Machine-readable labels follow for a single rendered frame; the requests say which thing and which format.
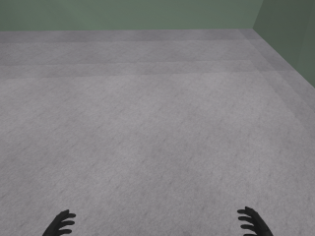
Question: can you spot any right robot hand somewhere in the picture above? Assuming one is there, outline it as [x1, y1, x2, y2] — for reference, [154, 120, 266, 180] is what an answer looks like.
[237, 206, 274, 236]

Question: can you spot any left robot hand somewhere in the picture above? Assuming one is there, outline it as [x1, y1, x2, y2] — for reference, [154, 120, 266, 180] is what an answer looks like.
[42, 209, 76, 236]

